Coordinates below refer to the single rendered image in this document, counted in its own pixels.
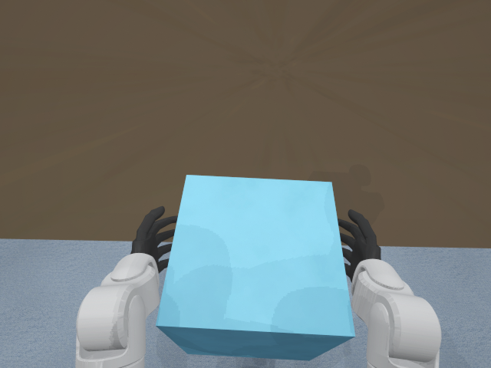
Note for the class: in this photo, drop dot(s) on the left robot hand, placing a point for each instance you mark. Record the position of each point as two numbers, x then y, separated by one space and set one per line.
147 238

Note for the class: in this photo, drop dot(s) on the right robot hand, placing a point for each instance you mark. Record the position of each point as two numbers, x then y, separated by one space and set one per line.
364 246

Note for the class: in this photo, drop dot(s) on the robot left forearm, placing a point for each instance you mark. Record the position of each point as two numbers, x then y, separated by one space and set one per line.
111 321

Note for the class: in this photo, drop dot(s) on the carton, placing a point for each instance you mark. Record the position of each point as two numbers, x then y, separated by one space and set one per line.
256 269

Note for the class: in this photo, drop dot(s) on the robot right forearm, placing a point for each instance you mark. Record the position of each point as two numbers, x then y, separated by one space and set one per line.
403 329

